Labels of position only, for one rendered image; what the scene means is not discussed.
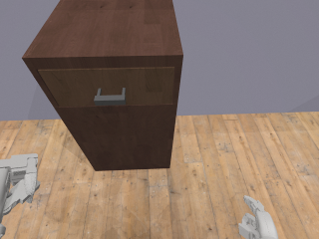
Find left robot hand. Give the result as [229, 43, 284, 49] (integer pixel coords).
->
[0, 153, 41, 224]

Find drawer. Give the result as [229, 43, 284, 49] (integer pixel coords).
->
[38, 67, 174, 107]

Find handle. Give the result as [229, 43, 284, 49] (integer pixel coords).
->
[94, 88, 126, 106]

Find right robot hand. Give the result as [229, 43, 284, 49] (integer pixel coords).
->
[238, 195, 279, 239]

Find cabinet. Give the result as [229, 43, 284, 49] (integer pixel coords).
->
[22, 0, 183, 171]

